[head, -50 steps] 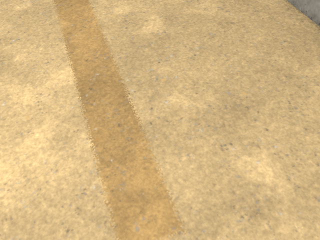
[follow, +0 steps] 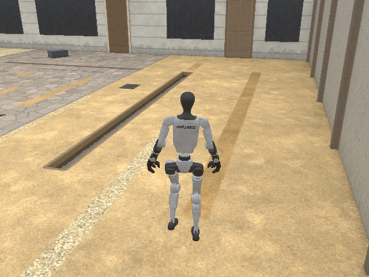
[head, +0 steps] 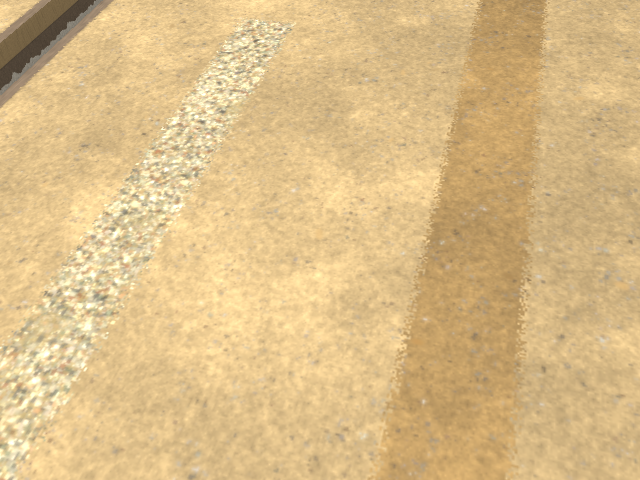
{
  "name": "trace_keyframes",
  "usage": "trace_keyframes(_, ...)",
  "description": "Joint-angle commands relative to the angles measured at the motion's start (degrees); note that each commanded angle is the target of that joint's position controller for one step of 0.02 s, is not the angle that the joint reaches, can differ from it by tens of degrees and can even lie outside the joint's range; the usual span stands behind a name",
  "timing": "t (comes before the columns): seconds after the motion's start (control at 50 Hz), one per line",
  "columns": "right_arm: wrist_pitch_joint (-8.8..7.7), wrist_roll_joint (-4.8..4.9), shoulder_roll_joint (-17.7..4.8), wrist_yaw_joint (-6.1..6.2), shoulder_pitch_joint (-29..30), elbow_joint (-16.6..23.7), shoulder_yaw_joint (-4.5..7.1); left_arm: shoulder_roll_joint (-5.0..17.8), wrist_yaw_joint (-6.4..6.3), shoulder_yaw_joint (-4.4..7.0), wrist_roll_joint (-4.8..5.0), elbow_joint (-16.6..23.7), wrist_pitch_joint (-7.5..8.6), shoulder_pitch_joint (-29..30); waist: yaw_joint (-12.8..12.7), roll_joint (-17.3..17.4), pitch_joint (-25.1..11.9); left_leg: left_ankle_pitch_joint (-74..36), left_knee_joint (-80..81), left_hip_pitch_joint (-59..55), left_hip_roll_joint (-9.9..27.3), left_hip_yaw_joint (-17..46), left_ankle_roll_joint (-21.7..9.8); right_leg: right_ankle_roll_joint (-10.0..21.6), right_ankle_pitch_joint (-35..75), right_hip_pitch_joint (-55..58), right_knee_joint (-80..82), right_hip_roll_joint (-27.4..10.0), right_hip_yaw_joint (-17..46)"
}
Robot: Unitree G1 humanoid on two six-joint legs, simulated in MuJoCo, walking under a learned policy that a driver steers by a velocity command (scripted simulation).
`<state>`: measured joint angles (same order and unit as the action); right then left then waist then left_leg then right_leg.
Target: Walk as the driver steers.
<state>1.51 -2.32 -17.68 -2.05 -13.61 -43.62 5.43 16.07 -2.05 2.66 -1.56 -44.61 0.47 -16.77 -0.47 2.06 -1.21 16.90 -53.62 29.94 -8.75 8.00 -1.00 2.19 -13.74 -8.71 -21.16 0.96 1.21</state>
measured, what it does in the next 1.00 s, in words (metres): walks ahead, turning right: left foot, then right foot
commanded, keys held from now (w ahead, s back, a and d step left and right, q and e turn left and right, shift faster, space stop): w+e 1.00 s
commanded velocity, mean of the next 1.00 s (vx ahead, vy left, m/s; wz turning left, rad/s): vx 0.46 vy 0.00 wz -0.38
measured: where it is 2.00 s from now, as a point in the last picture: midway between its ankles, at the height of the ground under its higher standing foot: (488, 339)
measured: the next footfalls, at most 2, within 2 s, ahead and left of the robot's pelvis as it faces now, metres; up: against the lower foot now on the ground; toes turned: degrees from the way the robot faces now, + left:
left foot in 0.28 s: +0.20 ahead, +0.13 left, +0.00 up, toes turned -4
right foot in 0.76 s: +0.47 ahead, -0.14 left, +0.00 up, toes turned -23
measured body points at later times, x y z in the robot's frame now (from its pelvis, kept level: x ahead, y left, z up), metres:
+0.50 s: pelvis +0.19 +0.04 +0.00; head +0.21 +0.05 +0.45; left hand +0.29 +0.30 -0.14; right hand +0.23 -0.24 -0.12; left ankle +0.16 +0.13 -0.75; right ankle +0.16 -0.10 -0.67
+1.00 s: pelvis +0.44 -0.08 -0.01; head +0.46 -0.11 +0.44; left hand +0.62 +0.14 -0.13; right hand +0.44 -0.37 -0.13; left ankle +0.54 +0.06 -0.67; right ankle +0.43 -0.12 -0.75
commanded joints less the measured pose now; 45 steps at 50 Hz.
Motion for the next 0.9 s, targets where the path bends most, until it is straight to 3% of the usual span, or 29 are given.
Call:
trace_keyframes(0.02,-1.22,-0.48,-3.3,-1.29,-1.3,2.0,0.33,5.9,1.41,1.30,0.11,2.4,2.40,1.4,1.1,-9.4,5.8,-3.3,-7.7,9.9,3.0,0.9,0.6,6.4,-16.7,1.3,14.8,-12.0,15.0)
trace_keyframes(0.1,-1.89,-0.88,-3.0,-1.26,7.9,4.2,-0.90,7.3,2.41,2.15,1.11,-0.9,3.26,-5.4,-2.3,-9.2,6.8,-5.6,3.9,12.7,8.6,-6.7,3.0,8.8,-5.9,7.9,14.4,-11.5,14.2)
trace_keyframes(0.16,-2.71,0.12,-0.5,-1.37,14.9,6.2,-2.35,8.0,2.61,2.51,0.76,-3.0,3.28,-9.6,-5.2,-10.9,7.2,-3.8,15.2,5.2,8.4,-9.7,4.1,9.0,2.9,5.5,12.1,-10.7,12.7)
trace_keyframes(0.22,-3.55,0.73,-1.2,-0.64,14.0,6.3,-2.55,9.4,2.70,3.07,0.49,-4.3,2.98,-11.1,-4.1,-11.8,5.5,0.2,21.5,-3.8,6.1,-11.7,2.5,9.0,14.9,3.7,7.1,-11.7,13.5)
trace_keyframes(0.26,-4.67,0.92,-1.7,0.65,7.1,4.4,-2.29,9.2,2.53,3.02,1.08,-4.2,2.88,-8.9,0.4,-10.1,2.8,-5.3,29.6,-16.9,5.3,-10.9,0.5,7.3,19.8,-0.2,1.5,-11.0,13.7)
trace_keyframes(0.28,-5.49,0.24,-4.0,1.67,0.5,2.3,-1.51,8.4,2.49,2.84,1.75,-3.8,3.22,-7.6,3.6,-7.1,-1.4,-7.6,31.6,-29.5,7.6,-8.3,-1.0,5.5,21.0,-5.3,-5.8,-8.3,11.3)
trace_keyframes(0.3,-6.11,-1.15,-8.9,2.82,-9.1,1.4,-0.31,5.2,2.64,1.89,2.28,-1.2,3.72,-4.5,8.8,0.9,-8.9,3.9,34.7,-43.0,20.8,4.9,-3.7,3.5,9.4,-14.1,-20.8,-4.1,7.3)
trace_keyframes(0.32,-5.42,-1.03,-15.4,3.26,-12.4,0.5,1.14,0.6,2.39,0.86,2.73,1.4,3.65,-6.4,8.1,15.1,-12.4,12.2,40.5,-48.9,34.1,24.9,-7.9,2.3,-16.9,-28.5,-34.5,3.1,0.2)
trace_keyframes(0.34,-5.16,-0.52,-11.0,3.06,-10.4,0.4,0.30,5.9,1.94,2.13,1.19,-0.4,2.50,-6.1,6.8,6.3,-7.1,16.0,40.4,-41.3,33.8,25.9,-9.3,3.3,-16.2,-30.4,-42.0,-0.6,3.2)
trace_keyframes(0.36,-5.27,-0.14,-6.5,2.75,-5.6,1.2,-1.05,5.1,2.65,2.25,1.04,-1.1,2.30,-5.3,4.3,3.2,-1.0,13.2,41.4,-35.6,30.4,18.6,-8.4,3.7,-11.1,-30.6,-42.9,-2.8,4.2)
trace_keyframes(0.38,-5.49,0.11,-3.4,2.56,-2.8,1.4,-1.85,3.8,3.23,2.05,1.06,-1.6,2.12,-4.6,3.0,2.9,2.1,5.6,42.9,-31.4,27.3,11.6,-7.2,3.1,-7.5,-29.5,-41.9,-4.1,3.4)
trace_keyframes(0.42,-6.11,0.42,-1.2,2.91,-1.8,0.9,-2.61,3.3,4.26,2.28,-0.05,-1.9,1.07,-4.0,1.5,5.5,4.0,-4.5,44.4,-28.5,23.3,2.7,-5.8,1.6,-4.0,-29.0,-41.4,-5.1,1.9)
trace_keyframes(0.48,-7.33,1.10,-1.9,2.74,-4.3,-0.9,-2.34,1.9,5.24,2.09,-0.36,-0.2,0.29,-0.7,0.8,4.3,3.8,-18.4,44.5,-29.1,23.1,-3.7,-6.8,0.3,0.1,-32.2,-42.5,-5.2,0.8)
trace_keyframes(0.56,-7.69,1.15,-1.3,2.58,-5.0,-2.5,-2.41,0.8,6.33,1.27,-0.47,3.4,0.13,7.5,0.8,3.7,6.0,-24.3,45.6,-27.5,22.4,-10.9,-7.3,-0.8,7.2,-34.8,-34.9,-5.6,-0.9)
trace_keyframes(0.6,-7.80,1.12,-2.0,2.55,-4.6,-2.9,-2.24,0.1,7.03,0.56,-0.28,5.1,0.33,11.6,1.1,3.8,7.0,-25.3,46.0,-25.3,21.3,-14.7,-6.5,-0.2,12.0,-30.3,-26.1,-5.4,-2.9)
trace_keyframes(0.66,-7.56,1.18,-4.4,2.84,-6.7,-4.4,-1.60,0.8,7.44,0.24,-0.54,7.0,0.26,15.6,1.7,2.6,7.4,-31.7,44.5,-27.9,22.8,-17.5,-5.8,2.2,11.1,-25.4,-18.2,-3.9,-6.6)
trace_keyframes(0.7,-7.03,1.19,-5.9,3.10,-7.7,-5.1,-1.30,1.8,6.89,0.55,-0.81,7.3,0.15,14.6,0.9,2.7,5.3,-48.5,37.8,-32.2,23.5,-19.6,-4.9,4.7,7.0,-21.4,-16.0,-0.8,-9.0)
trace_keyframes(0.74,-5.83,0.94,-8.1,3.44,-8.2,-5.5,-0.81,3.8,6.03,1.48,-1.02,5.6,0.36,6.8,-2.6,3.3,-0.3,-61.1,22.6,-33.9,23.6,-20.9,-4.5,7.6,1.0,-11.8,-14.5,3.6,-10.3)
trace_keyframes(0.76,-5.32,0.99,-8.4,3.51,-8.3,-5.2,-0.84,5.5,5.32,2.49,-1.49,2.9,0.83,-1.9,-6.5,1.5,-5.4,-55.0,9.6,-29.0,22.6,-21.8,-3.5,9.4,1.6,0.2,-10.7,5.2,-8.9)
trace_keyframes(0.78,-5.27,0.50,-6.0,3.22,-9.8,-3.7,-1.51,10.6,4.18,4.14,-1.86,1.2,0.88,-8.9,-8.4,-4.8,-11.2,-31.8,-8.3,-17.2,20.3,-22.1,-2.0,12.0,-6.6,13.7,-8.4,-4.4,4.3)
trace_keyframes(0.8,-5.59,1.37,-1.0,2.11,-11.0,0.5,-2.31,16.7,3.78,5.47,-0.41,3.1,0.33,-4.7,-3.3,-18.8,-16.7,13.6,-29.6,6.0,7.5,-16.5,1.5,20.6,-7.9,27.6,0.0,-20.0,38.7)
trace_keyframes(0.82,-6.25,0.75,-5.8,1.88,-3.8,2.0,-1.64,15.7,3.58,5.59,0.92,3.9,-0.33,-5.8,-7.2,-8.4,-16.3,9.9,-32.1,12.2,8.8,-5.9,1.0,20.6,-3.5,26.7,4.7,-19.9,40.7)
trace_keyframes(0.84,-6.82,1.48,-4.7,1.68,-1.2,2.7,-2.06,13.3,2.95,4.89,0.98,3.0,-0.27,-3.1,-5.3,-5.2,-8.4,4.4,-29.4,14.0,11.9,-5.4,0.5,19.5,1.9,20.2,4.4,-19.0,31.7)
trace_keyframes(0.86,-7.21,1.38,-3.9,1.89,-2.2,2.1,-2.45,10.0,2.68,3.98,1.06,2.3,0.08,-1.6,-2.3,-1.3,-2.4,1.7,-22.8,10.7,14.2,-5.9,0.5,17.1,10.0,10.9,4.9,-16.3,25.9)
trace_keyframes(0.9,-5.44,-0.33,-3.4,1.93,-4.2,1.4,-2.67,7.4,2.42,3.02,1.25,2.7,0.99,2.0,1.6,-1.2,-0.2,1.9,-16.3,3.5,15.8,-5.3,1.5,14.7,17.4,1.3,6.3,-11.2,18.5)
